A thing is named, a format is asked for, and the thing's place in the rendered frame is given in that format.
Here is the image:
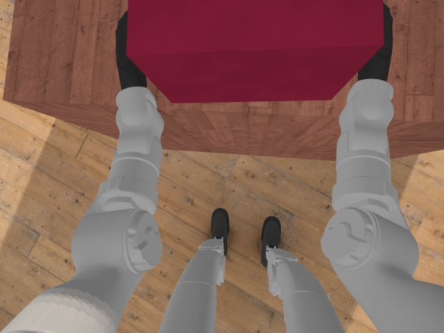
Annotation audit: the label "left robot upper arm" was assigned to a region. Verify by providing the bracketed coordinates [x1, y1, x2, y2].
[0, 207, 162, 333]

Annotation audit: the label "pedestal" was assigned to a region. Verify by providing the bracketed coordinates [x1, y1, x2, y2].
[3, 0, 444, 161]

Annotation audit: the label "left robot forearm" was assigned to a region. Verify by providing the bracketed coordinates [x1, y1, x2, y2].
[71, 87, 164, 262]

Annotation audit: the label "right robot forearm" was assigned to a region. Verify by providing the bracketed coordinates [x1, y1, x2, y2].
[332, 79, 411, 232]

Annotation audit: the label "carton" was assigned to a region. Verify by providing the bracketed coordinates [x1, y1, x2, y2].
[126, 0, 384, 103]

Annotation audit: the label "robot left hand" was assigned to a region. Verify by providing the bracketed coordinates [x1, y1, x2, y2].
[115, 11, 147, 90]

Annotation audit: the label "right robot upper arm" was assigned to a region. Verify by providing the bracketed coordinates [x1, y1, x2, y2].
[321, 207, 444, 333]

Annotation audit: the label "robot left thigh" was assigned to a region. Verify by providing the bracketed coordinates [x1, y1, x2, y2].
[158, 250, 225, 333]

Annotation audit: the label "robot right hand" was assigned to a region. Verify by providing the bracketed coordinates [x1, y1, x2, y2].
[358, 2, 393, 82]

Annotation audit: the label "robot left foot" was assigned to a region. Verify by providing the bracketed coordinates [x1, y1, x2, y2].
[211, 208, 229, 256]

